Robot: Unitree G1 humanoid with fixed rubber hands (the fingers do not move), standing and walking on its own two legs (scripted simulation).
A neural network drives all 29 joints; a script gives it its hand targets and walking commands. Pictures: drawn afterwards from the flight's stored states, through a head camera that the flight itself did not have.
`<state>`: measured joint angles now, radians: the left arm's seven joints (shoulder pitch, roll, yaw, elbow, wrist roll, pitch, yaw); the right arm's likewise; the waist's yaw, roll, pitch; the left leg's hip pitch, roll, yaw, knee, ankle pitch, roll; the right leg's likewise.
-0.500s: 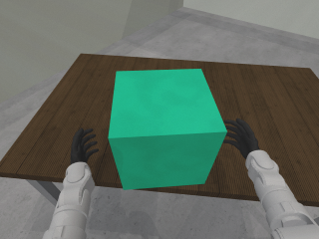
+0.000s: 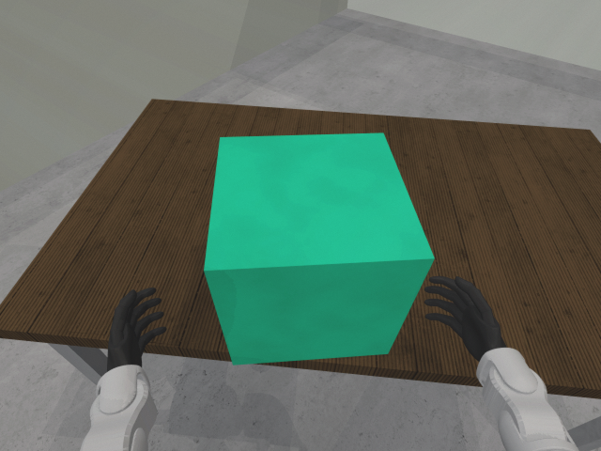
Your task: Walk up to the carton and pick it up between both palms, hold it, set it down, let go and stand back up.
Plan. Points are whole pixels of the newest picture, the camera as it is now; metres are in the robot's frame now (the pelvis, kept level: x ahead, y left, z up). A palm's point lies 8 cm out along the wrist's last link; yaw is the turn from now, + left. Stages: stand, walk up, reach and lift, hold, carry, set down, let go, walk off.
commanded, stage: set down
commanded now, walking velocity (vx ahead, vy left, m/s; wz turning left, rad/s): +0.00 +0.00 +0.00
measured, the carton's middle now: (307, 250) +0.42 +0.01 +0.04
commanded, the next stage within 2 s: none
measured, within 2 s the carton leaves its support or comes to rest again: neither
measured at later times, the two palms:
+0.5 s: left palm (112, 419) +0.18 +0.23 +0.02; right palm (513, 400) +0.22 -0.23 +0.03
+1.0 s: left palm (121, 421) +0.18 +0.22 +0.00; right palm (510, 413) +0.21 -0.24 +0.00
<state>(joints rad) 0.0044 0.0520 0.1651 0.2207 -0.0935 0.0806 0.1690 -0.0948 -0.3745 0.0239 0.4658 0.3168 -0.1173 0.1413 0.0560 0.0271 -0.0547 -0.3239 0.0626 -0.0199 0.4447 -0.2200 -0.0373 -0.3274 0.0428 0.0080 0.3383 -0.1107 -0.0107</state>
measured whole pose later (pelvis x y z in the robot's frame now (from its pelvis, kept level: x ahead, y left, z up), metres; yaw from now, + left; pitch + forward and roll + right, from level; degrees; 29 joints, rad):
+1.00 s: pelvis +0.01 +0.00 +0.00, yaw +0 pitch +1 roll -1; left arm 0.33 0.06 0.06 0.01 -0.11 0.12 0.16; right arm 0.29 -0.37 -0.03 0.25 0.28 -0.08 0.16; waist 0.06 0.01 0.02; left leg -0.20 0.06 -0.02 0.42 -0.24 -0.04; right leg -0.21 0.04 0.01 0.34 -0.14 -0.01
